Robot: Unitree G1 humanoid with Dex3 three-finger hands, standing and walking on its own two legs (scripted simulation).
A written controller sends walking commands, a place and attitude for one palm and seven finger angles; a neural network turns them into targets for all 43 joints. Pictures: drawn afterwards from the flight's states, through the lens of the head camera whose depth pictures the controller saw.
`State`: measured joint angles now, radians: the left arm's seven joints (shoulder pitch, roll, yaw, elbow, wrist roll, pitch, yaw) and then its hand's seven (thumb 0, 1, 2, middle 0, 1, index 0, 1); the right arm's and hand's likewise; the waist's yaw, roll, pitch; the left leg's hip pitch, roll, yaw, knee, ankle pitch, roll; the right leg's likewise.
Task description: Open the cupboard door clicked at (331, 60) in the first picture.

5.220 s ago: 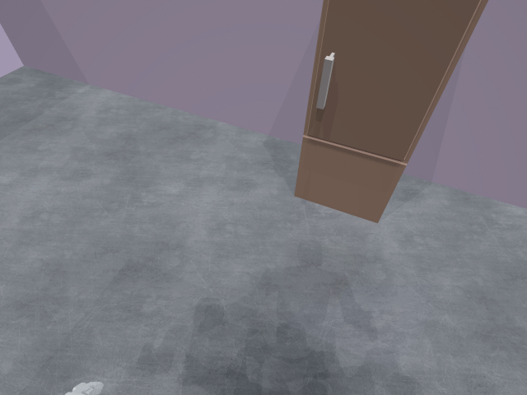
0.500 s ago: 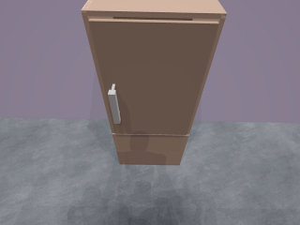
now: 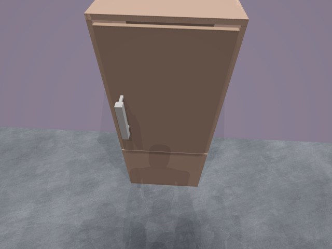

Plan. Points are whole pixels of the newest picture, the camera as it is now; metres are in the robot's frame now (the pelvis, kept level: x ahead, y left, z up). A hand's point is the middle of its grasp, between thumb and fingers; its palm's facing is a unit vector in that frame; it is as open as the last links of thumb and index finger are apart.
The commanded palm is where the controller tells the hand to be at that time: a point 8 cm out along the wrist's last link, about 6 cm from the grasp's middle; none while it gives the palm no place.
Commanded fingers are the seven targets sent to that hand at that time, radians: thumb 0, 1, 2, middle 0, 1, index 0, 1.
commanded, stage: come to a stop and stand still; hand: left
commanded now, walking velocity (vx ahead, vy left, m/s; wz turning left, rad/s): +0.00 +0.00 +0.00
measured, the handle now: (123, 117) +0.57 +0.20 -0.09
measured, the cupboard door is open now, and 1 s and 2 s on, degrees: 0 0 0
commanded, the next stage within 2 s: look again from close up in 0.20 s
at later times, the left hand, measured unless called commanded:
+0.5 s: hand out of the picture +0.01 +0.22 -0.19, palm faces +0.01 -0.98 -0.21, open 7.4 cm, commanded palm none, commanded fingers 0.00 0.90 0.90 -0.20 -0.30 -0.20 -0.30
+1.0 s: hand out of the picture -0.01 +0.25 -0.18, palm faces -0.04 -0.97 -0.22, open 7.4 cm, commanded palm none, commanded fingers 0.00 0.90 0.90 -0.20 -0.30 -0.20 -0.30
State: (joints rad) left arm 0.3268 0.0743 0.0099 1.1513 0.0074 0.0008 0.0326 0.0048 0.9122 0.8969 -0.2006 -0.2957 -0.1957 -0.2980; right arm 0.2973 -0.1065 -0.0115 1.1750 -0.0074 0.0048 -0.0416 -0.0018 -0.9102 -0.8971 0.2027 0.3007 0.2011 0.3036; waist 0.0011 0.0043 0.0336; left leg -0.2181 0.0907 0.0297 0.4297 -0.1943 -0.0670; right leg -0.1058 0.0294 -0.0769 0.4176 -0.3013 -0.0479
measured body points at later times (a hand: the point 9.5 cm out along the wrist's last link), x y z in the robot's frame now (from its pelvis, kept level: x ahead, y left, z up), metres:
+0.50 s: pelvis +0.01 +0.04 -0.01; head +0.01 +0.04 +0.44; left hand +0.01 +0.27 -0.17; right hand +0.04 -0.19 -0.16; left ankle +0.02 +0.15 -0.74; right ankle -0.05 -0.08 -0.74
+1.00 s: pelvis -0.01 +0.06 +0.00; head +0.01 +0.06 +0.45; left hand -0.01 +0.30 -0.16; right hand +0.00 -0.18 -0.16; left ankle +0.02 +0.15 -0.74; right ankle -0.05 -0.08 -0.74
